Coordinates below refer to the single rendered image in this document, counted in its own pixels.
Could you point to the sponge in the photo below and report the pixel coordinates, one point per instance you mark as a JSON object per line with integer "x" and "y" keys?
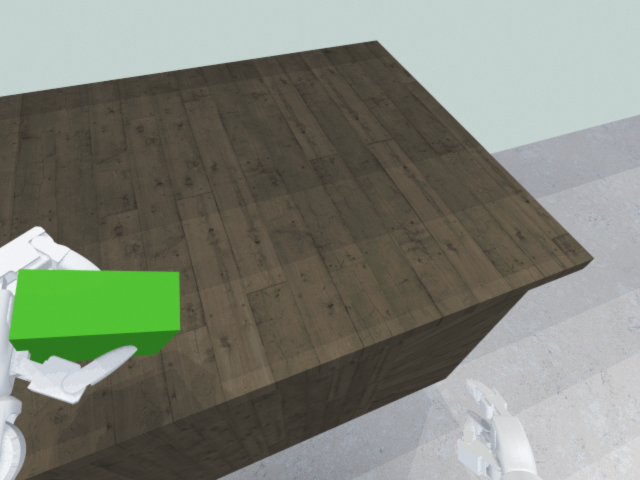
{"x": 80, "y": 315}

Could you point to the left robot hand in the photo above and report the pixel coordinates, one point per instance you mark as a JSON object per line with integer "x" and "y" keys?
{"x": 57, "y": 378}

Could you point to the table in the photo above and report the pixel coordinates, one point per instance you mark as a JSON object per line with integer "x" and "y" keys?
{"x": 342, "y": 241}

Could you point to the right robot hand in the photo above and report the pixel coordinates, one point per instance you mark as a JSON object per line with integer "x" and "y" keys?
{"x": 503, "y": 445}

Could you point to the robot left forearm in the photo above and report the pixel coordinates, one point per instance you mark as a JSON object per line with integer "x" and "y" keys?
{"x": 12, "y": 441}

